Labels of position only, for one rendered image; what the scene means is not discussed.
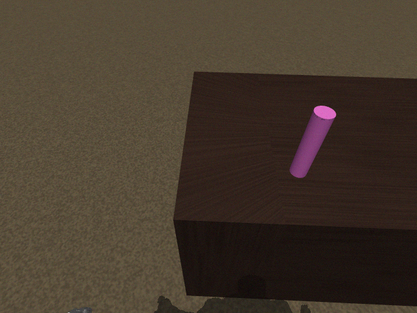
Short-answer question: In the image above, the can can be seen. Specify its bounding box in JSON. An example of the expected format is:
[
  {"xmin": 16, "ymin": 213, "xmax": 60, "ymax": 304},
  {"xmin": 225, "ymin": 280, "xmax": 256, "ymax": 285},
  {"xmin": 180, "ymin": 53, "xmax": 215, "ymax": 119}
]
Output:
[{"xmin": 289, "ymin": 106, "xmax": 336, "ymax": 178}]

